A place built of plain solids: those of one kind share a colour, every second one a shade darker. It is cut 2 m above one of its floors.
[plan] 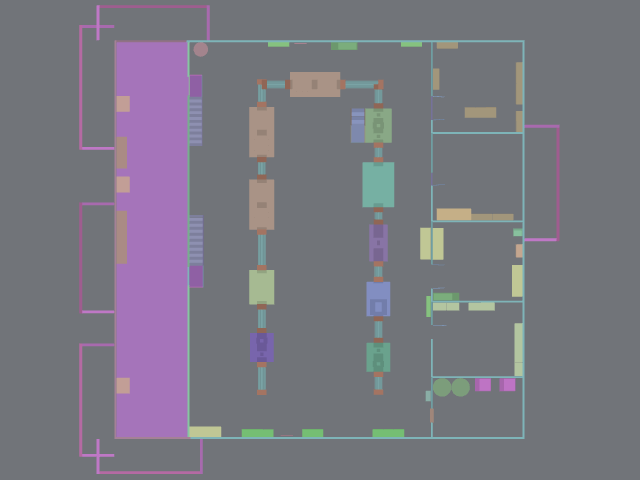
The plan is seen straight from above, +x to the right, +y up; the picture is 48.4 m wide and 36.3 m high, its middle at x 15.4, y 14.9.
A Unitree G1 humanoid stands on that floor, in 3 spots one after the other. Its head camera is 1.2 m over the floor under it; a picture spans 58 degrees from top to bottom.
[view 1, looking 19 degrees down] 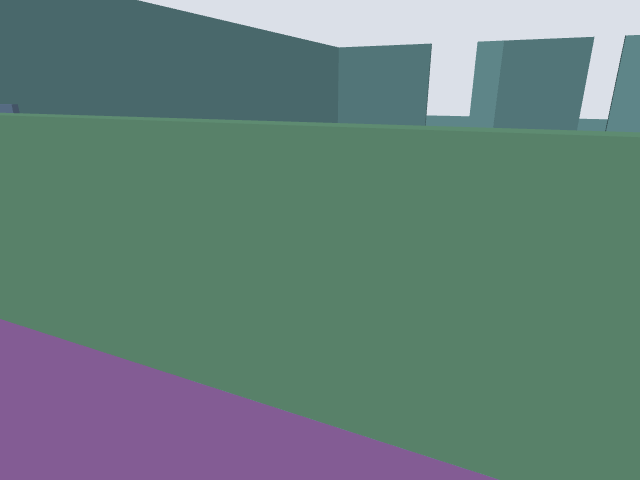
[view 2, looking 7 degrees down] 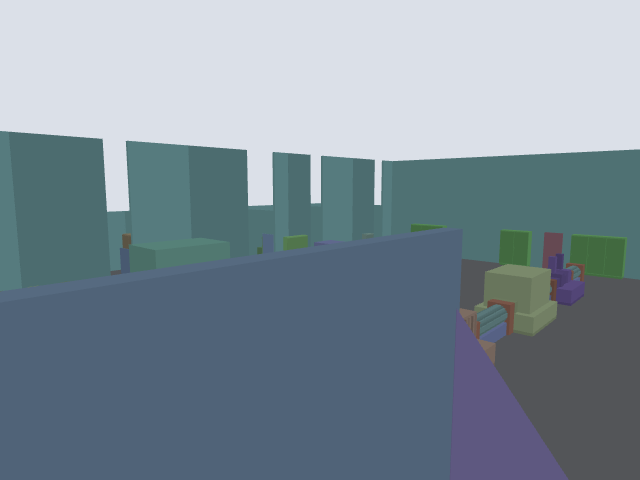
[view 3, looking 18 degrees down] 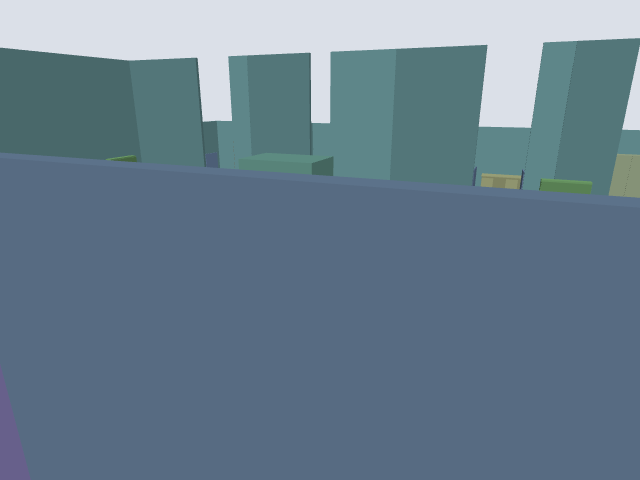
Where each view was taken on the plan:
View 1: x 4.16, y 22.04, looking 24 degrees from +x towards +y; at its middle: mezz_parapet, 1.42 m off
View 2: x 6.00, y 26.74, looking -47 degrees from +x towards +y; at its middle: wall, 30.50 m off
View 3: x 6.04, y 11.96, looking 23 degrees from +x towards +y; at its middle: mezz_cheek_landing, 0.57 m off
